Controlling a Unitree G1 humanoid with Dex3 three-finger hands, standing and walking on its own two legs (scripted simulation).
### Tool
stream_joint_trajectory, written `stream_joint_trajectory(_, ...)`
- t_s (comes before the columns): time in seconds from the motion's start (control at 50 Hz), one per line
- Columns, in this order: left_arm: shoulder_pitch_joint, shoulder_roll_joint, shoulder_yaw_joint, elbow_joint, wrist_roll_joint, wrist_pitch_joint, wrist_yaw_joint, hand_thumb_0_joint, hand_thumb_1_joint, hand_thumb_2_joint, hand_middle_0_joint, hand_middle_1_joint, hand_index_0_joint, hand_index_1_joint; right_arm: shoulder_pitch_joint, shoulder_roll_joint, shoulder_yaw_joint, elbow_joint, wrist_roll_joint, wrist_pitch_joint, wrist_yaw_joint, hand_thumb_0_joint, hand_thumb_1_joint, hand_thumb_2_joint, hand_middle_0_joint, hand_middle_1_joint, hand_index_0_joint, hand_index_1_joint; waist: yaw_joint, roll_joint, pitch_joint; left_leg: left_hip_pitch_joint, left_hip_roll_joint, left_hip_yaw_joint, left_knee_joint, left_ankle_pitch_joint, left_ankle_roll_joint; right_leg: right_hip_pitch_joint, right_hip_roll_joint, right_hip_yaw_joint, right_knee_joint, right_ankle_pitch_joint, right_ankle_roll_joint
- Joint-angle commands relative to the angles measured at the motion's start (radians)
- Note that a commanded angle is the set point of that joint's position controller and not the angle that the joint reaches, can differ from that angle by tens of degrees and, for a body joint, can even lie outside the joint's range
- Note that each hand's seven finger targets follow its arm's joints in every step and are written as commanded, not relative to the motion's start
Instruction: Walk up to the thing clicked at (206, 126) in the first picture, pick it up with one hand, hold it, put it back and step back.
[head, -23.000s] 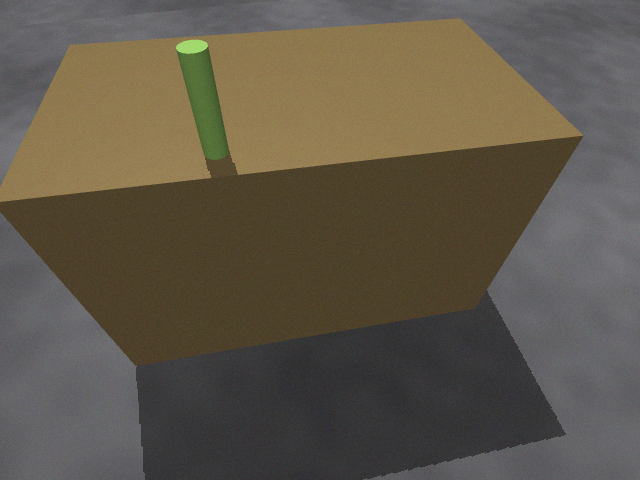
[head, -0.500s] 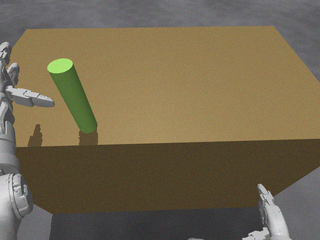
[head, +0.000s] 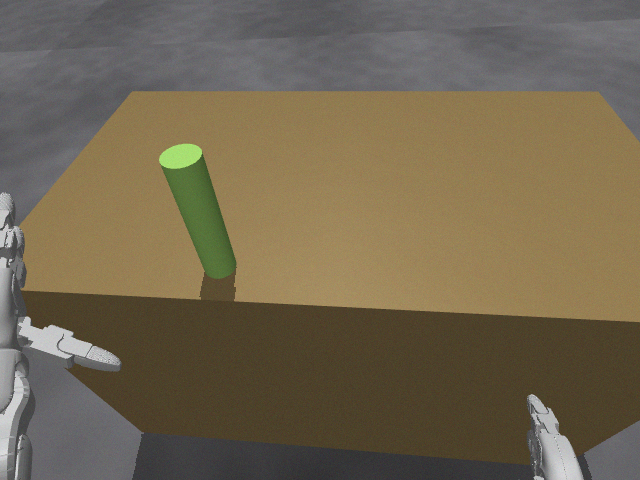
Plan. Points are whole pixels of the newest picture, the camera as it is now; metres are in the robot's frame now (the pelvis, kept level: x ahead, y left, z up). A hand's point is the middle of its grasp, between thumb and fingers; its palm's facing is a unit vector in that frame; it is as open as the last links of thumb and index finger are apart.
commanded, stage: sink last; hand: left
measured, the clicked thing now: (203, 218) +0.43 +0.19 +0.09
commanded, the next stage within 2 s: home in 0.58 s
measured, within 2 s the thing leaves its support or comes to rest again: neither
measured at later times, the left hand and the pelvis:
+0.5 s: hand (60, 379) +0.16 +0.23 +0.17, palm faces +0.36 -0.81 -0.46, open 17.4 cm; pelvis -0.02 -0.02 +0.01, yaw +1 degrees
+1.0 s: hand (125, 433) +0.16 +0.23 +0.03, palm faces +0.29 -0.90 -0.32, open 17.6 cm; pelvis -0.01 -0.01 +0.01, yaw +1 degrees
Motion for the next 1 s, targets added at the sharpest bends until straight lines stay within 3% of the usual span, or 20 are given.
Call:
stream_joint_trajectory(0.0, 0.028, 0.23, 0.146, -0.392, -0.016, -0.101, 0.042, 0.0, -0.537, 0.04, -0.049, -0.045, -0.047, -0.047, -0.01, -0.093, -0.045, -0.138, -0.001, -0.045, -0.013, 0.0, 0.554, -0.054, 0.052, 0.054, 0.052, 0.055, 0.021, -0.014, -0.024, 0.033, -0.015, 0.01, -0.119, 0.237, -0.005, 0.071, 0.011, -0.026, -0.091, 0.181, -0.025)
stream_joint_trajectory(0.02, 0.074, 0.273, 0.202, -0.403, -0.015, -0.108, 0.049, 0.0, -0.549, 0.045, -0.052, -0.048, -0.047, -0.054, -0.009, -0.098, -0.056, -0.148, -0.004, -0.045, -0.015, 0.0, 0.544, -0.057, 0.052, 0.054, 0.052, 0.054, 0.024, -0.013, -0.023, 0.035, -0.015, 0.012, -0.121, 0.232, -0.005, 0.078, 0.009, -0.024, -0.097, 0.174, -0.024)
stream_joint_trajectory(0.04, 0.073, 0.215, 0.148, -0.463, -0.016, -0.121, 0.043, 0.0, -0.534, 0.041, -0.048, -0.046, -0.046, -0.049, -0.028, -0.096, -0.054, -0.151, -0.007, -0.049, -0.011, 0.0, 0.555, -0.053, 0.052, 0.054, 0.052, 0.054, 0.018, 0.027, -0.014, 0.034, -0.017, 0.015, -0.129, 0.209, -0.006, 0.075, 0.006, -0.022, -0.1, 0.158, -0.027)
stream_joint_trajectory(0.06, 0.141, 0.219, 0.166, -0.458, -0.012, -0.128, 0.045, 0.0, -0.53, 0.039, -0.046, -0.04, -0.043, -0.044, -0.032, -0.074, -0.032, -0.17, -0.006, -0.055, -0.008, 0.0, 0.561, -0.051, 0.052, 0.054, 0.053, 0.054, 0.019, 0.014, -0.017, 0.043, -0.016, 0.016, -0.129, 0.214, -0.004, 0.083, 0.005, -0.02, -0.098, 0.166, -0.025)
stream_joint_trajectory(0.08, 0.16, 0.169, 0.111, -0.493, -0.011, -0.135, 0.038, 0.0, -0.534, 0.045, -0.047, -0.043, -0.042, -0.049, -0.021, -0.076, -0.033, -0.146, -0.008, -0.057, -0.007, 0.0, 0.559, -0.052, 0.052, 0.054, 0.053, 0.054, 0.012, 0.046, -0.008, 0.052, -0.018, 0.019, -0.134, 0.21, -0.004, 0.073, 0.004, -0.016, -0.1, 0.169, -0.027)
stream_joint_trajectory(0.1, 0.191, 0.158, 0.108, -0.502, -0.011, -0.14, 0.037, 0.0, -0.532, 0.045, -0.047, -0.044, -0.042, -0.05, -0.028, -0.068, -0.024, -0.182, -0.009, -0.063, -0.008, 0.0, 0.561, -0.052, 0.052, 0.055, 0.052, 0.055, -0.001, 0.041, -0.032, 0.07, -0.02, 0.02, -0.127, 0.232, -0.002, 0.083, 0.001, -0.014, -0.101, 0.195, -0.025)
stream_joint_trajectory(0.16, 0.269, 0.115, 0.069, -0.539, -0.005, -0.151, 0.037, 0.0, -0.537, 0.044, -0.048, -0.04, -0.04, -0.048, -0.056, -0.154, -0.092, -0.167, -0.019, -0.083, -0.021, 0.0, 0.553, -0.054, 0.053, 0.055, 0.053, 0.055, -0.009, 0.03, -0.006, 0.079, -0.016, 0.006, -0.136, 0.213, 0.001, 0.074, 0.007, -0.024, -0.103, 0.177, -0.027)
stream_joint_trajectory(0.2, 0.233, 0.103, 0.047, -0.587, 0.001, -0.162, 0.038, 0.0, -0.537, 0.042, -0.048, -0.041, -0.042, -0.048, -0.056, -0.131, -0.076, -0.135, -0.024, -0.09, -0.022, 0.0, 0.549, -0.055, 0.053, 0.055, 0.053, 0.055, -0.019, 0.027, 0.018, 0.082, -0.017, 0.001, -0.152, 0.164, 0.005, 0.057, 0.007, -0.026, -0.113, 0.136, -0.026)
stream_joint_trajectory(0.22, 0.206, 0.132, 0.075, -0.613, 0.003, -0.172, 0.043, 0.0, -0.543, 0.042, -0.05, -0.043, -0.044, -0.05, -0.052, -0.156, -0.106, -0.13, -0.028, -0.097, -0.029, 0.0, 0.54, -0.057, 0.053, 0.055, 0.053, 0.055, -0.025, 0.0, -0.003, 0.094, -0.02, 0.0, -0.15, 0.15, 0.009, 0.064, 0.004, -0.022, -0.122, 0.124, -0.023)
stream_joint_trajectory(0.26, 0.237, 0.129, 0.061, -0.621, 0.006, -0.179, 0.045, 0.0, -0.534, 0.036, -0.048, -0.043, -0.046, -0.045, -0.045, -0.156, -0.116, -0.106, -0.032, -0.11, -0.035, 0.0, 0.545, -0.055, 0.053, 0.055, 0.053, 0.055, -0.031, -0.032, 0.015, 0.098, -0.021, -0.003, -0.159, 0.122, 0.013, 0.057, 0.006, -0.025, -0.138, 0.094, -0.019)
stream_joint_trajectory(0.36, 0.321, 0.137, 0.095, -0.605, 0.011, -0.217, 0.04, 0.0, -0.538, 0.039, -0.048, -0.047, -0.047, -0.049, -0.034, -0.075, -0.06, -0.049, -0.038, -0.124, -0.024, 0.0, 0.541, -0.055, 0.053, 0.055, 0.053, 0.055, 0.023, -0.065, 0.055, 0.068, -0.03, 0.0, -0.18, 0.079, 0.017, 0.1, -0.003, -0.029, -0.169, 0.033, -0.016)
stream_joint_trajectory(0.46, 0.303, 0.147, 0.157, -0.456, 0.002, -0.249, 0.034, 0.0, -0.563, 0.044, -0.055, -0.054, -0.05, -0.059, -0.121, -0.085, -0.066, -0.103, -0.036, -0.118, -0.013, 0.0, 0.518, -0.062, 0.052, 0.055, 0.053, 0.055, 0.047, -0.085, 0.079, 0.053, -0.035, 0.007, -0.2, 0.096, 0.012, 0.136, -0.014, -0.02, -0.196, 0.043, -0.014)
stream_joint_trajectory(0.6, 0.236, 0.187, 0.206, -0.286, -0.005, -0.283, 0.034, 0.0, -0.563, 0.04, -0.056, -0.063, -0.06, -0.06, -0.127, -0.151, -0.114, -0.11, -0.027, -0.123, -0.016, 0.0, 0.501, -0.066, 0.053, 0.055, 0.053, 0.055, 0.029, -0.101, 0.083, 0.09, -0.033, 0.005, -0.232, 0.073, 0.011, 0.134, -0.014, -0.011, -0.225, 0.009, -0.011)
stream_joint_trajectory(0.66, 0.24, 0.14, 0.146, -0.271, 0.001, -0.285, 0.03, 0.0, -0.592, 0.047, -0.066, -0.065, -0.063, -0.068, -0.091, -0.11, -0.077, -0.091, -0.025, -0.128, -0.015, 0.0, 0.471, -0.076, 0.053, 0.055, 0.053, 0.055, 0.021, -0.07, 0.049, 0.126, -0.034, 0.009, -0.236, 0.135, 0.011, 0.148, -0.017, -0.01, -0.214, 0.083, -0.01)
stream_joint_trajectory(0.74, 0.212, 0.101, 0.074, -0.285, 0.012, -0.279, 0.031, 0.0, -0.546, 0.06, -0.052, -0.054, -0.053, -0.053, -0.113, -0.067, -0.014, -0.049, -0.026, -0.14, -0.011, 0.0, 0.151, -0.396, 0.119, 0.164, 0.119, 0.164, 0.019, -0.008, 0.045, 0.133, -0.022, -0.003, -0.264, 0.151, 0.01, 0.156, 0.0, -0.031, -0.197, 0.123, -0.017)
stream_joint_trajectory(0.8, 0.222, 0.082, 0.035, -0.267, 0.018, -0.273, 0.038, 0.0, -0.577, 0.045, -0.049, -0.051, -0.051, -0.049, -0.182, -0.024, 0.039, -0.022, -0.029, -0.143, -0.009, 0.0, -0.089, -0.481, 0.127, 0.177, 0.127, 0.177, 0.031, 0.007, 0.075, 0.097, -0.024, -0.005, -0.276, 0.104, 0.013, 0.162, -0.001, -0.034, -0.21, 0.082, -0.018)
stream_joint_trajectory(0.82, 0.235, 0.089, 0.037, -0.24, 0.022, -0.266, 0.043, 0.0, -0.584, 0.04, -0.049, -0.049, -0.05, -0.048, -0.184, -0.046, 0.024, -0.015, -0.033, -0.141, -0.012, 0.0, -0.169, -0.49, 0.128, 0.18, 0.128, 0.18, 0.024, 0.007, 0.075, 0.093, -0.024, -0.004, -0.276, 0.102, 0.013, 0.166, -0.002, -0.031, -0.213, 0.081, -0.019)
stream_joint_trajectory(0.84, 0.25, 0.034, -0.019, -0.222, 0.025, -0.265, 0.037, 0.0, -0.579, 0.043, -0.049, -0.049, -0.05, -0.048, -0.202, 0.013, 0.091, -0.01, -0.035, -0.144, -0.005, 0.0, -0.239, -0.52, 0.134, 0.189, 0.134, 0.189, 0.031, 0.004, 0.077, 0.086, -0.019, -0.008, -0.274, 0.106, 0.013, 0.169, 0.002, -0.035, -0.209, 0.083, -0.018)
stream_joint_trajectory(0.94, 0.327, 0.016, -0.072, -0.114, 0.036, -0.228, 0.037, 0.0, -0.6, 0.029, -0.046, -0.045, -0.048, -0.044, -0.165, -0.132, -0.028, 0.022, -0.048, -0.129, -0.02, 0.0, -0.411, -0.621, 0.152, 0.219, 0.152, 0.219, -0.019, -0.007, 0.012, 0.153, -0.017, -0.006, -0.251, 0.201, 0.005, 0.171, 0.004, -0.034, -0.199, 0.175, -0.022)
stream_joint_trajectory(0.98, 0.32, -0.002, -0.101, -0.072, 0.042, -0.206, 0.034, 0.0, -0.596, 0.031, -0.046, -0.045, -0.048, -0.043, -0.162, -0.148, -0.053, 0.036, -0.052, -0.126, -0.022, 0.0, -0.556, -0.705, 0.166, 0.243, 0.166, 0.243, -0.029, -0.015, -0.008, 0.175, -0.015, -0.007, -0.239, 0.258, 0.0, 0.168, 0.008, -0.038, -0.194, 0.22, -0.022)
